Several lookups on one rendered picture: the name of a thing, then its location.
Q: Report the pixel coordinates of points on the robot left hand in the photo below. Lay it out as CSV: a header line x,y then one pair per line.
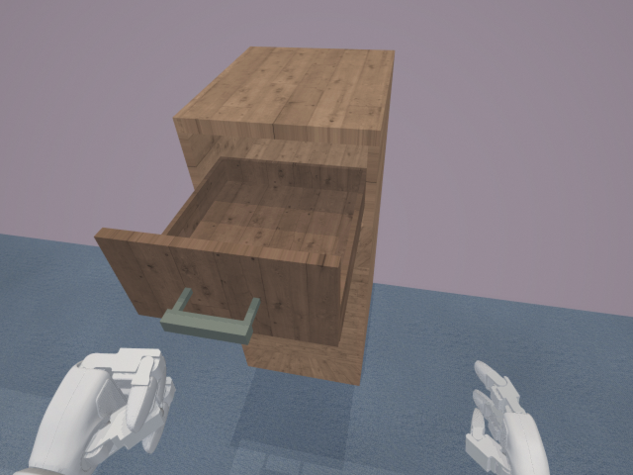
x,y
127,388

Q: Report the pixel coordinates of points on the drawer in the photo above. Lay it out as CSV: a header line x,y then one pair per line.
x,y
284,232

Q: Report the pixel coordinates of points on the robot right hand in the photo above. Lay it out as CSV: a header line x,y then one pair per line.
x,y
515,430

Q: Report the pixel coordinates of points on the cabinet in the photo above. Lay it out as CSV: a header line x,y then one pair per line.
x,y
325,106

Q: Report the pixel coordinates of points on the handle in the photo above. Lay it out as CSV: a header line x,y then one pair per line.
x,y
177,321

